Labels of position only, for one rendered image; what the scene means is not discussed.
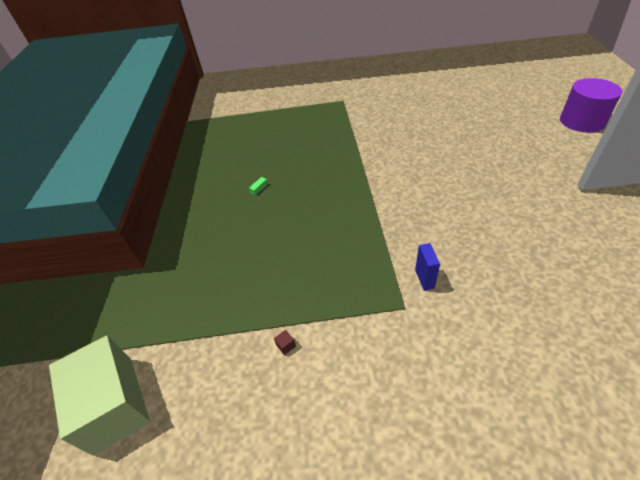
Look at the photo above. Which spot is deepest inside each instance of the bed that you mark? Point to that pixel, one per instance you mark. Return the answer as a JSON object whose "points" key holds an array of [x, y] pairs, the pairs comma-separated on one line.
{"points": [[92, 113]]}

